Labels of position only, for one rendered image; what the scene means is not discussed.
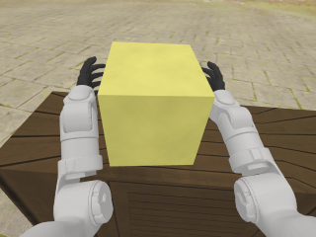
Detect left robot hand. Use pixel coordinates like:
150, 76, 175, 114
76, 56, 106, 96

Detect left robot upper arm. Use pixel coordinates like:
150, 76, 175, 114
19, 180, 114, 237

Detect robot left forearm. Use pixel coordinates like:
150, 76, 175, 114
53, 85, 104, 220

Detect robot right forearm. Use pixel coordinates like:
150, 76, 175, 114
209, 89, 297, 208

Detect pedestal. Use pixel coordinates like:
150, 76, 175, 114
0, 91, 316, 237

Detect carton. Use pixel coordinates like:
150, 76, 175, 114
97, 41, 215, 167

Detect right robot upper arm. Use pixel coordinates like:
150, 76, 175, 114
234, 172, 316, 237

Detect right robot hand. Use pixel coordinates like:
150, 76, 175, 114
201, 61, 225, 92

